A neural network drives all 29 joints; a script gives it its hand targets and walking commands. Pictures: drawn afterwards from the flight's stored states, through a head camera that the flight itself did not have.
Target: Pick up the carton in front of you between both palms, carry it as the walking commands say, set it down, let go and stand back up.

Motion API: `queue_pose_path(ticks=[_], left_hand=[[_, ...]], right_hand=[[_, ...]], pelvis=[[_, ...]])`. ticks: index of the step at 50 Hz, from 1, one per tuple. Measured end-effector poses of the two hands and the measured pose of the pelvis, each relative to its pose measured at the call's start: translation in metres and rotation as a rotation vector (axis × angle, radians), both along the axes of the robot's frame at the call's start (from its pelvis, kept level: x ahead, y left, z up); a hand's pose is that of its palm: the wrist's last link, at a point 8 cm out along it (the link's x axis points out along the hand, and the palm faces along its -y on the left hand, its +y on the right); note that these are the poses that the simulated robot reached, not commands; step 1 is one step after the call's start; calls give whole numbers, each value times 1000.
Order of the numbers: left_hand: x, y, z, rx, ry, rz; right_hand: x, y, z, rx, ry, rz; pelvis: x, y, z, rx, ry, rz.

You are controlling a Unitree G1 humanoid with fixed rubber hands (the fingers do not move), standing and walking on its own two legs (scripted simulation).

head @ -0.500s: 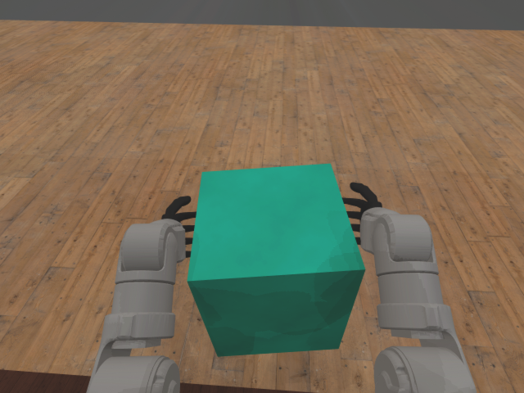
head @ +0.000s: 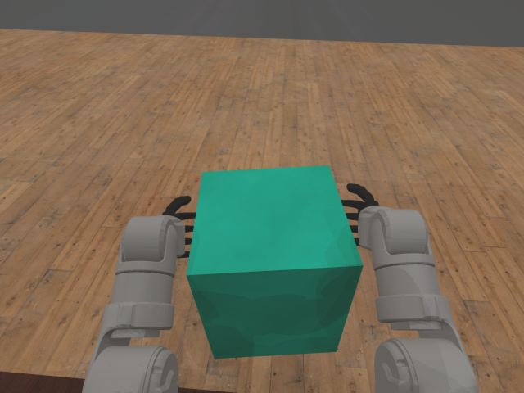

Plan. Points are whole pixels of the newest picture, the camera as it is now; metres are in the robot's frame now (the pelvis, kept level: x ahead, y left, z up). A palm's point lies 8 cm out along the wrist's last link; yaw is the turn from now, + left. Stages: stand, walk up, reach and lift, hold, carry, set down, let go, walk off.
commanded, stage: carry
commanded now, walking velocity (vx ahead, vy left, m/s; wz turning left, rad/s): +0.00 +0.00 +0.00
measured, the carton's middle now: (270, 263) +0.34 +0.00 +0.05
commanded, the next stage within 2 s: none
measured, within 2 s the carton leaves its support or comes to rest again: neither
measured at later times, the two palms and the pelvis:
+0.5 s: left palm (195, 237) +0.33 +0.12 +0.13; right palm (396, 227) +0.34 -0.18 +0.14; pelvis -0.01 -0.03 +0.00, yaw +0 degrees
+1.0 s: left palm (191, 238) +0.33 +0.12 +0.13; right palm (391, 227) +0.34 -0.18 +0.14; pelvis -0.01 -0.03 +0.00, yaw +0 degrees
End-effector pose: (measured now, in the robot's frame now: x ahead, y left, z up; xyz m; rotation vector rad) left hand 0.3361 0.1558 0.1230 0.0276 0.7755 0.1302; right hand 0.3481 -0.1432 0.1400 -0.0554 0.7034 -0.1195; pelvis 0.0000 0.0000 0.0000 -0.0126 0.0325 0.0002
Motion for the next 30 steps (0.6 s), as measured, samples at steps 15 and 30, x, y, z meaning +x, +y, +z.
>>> queue_pose_path(ticks=[15, 30], left_hand=[[-4, -25, 5, 22, -2, -12], [-6, -40, 2, 4, 9, -4]], right_hand=[[-7, -25, -1, 27, -2, -12], [-5, -40, 2, 13, 10, -6]], pelvis=[[-5, -16, -1, 11, -16, -6], [-6, -33, -2, 14, -21, -4]])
